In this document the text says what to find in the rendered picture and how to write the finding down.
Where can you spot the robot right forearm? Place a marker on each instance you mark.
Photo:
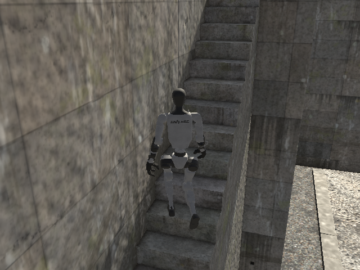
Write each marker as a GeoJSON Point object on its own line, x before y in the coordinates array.
{"type": "Point", "coordinates": [201, 145]}

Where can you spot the robot left shin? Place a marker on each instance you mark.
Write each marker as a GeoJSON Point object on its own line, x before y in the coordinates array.
{"type": "Point", "coordinates": [169, 190]}

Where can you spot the robot left upper arm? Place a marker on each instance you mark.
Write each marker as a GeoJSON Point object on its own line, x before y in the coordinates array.
{"type": "Point", "coordinates": [162, 118]}

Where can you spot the robot right upper arm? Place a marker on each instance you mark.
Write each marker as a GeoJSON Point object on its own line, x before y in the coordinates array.
{"type": "Point", "coordinates": [196, 117]}

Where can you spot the robot left hand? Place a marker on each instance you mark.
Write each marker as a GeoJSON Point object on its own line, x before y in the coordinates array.
{"type": "Point", "coordinates": [149, 168]}

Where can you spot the robot right hand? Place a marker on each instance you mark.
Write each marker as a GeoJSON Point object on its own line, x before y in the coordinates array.
{"type": "Point", "coordinates": [198, 151]}

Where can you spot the robot left forearm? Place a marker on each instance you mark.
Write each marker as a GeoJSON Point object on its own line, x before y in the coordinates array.
{"type": "Point", "coordinates": [153, 152]}

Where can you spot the robot left thigh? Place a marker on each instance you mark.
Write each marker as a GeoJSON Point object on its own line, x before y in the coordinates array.
{"type": "Point", "coordinates": [166, 164]}

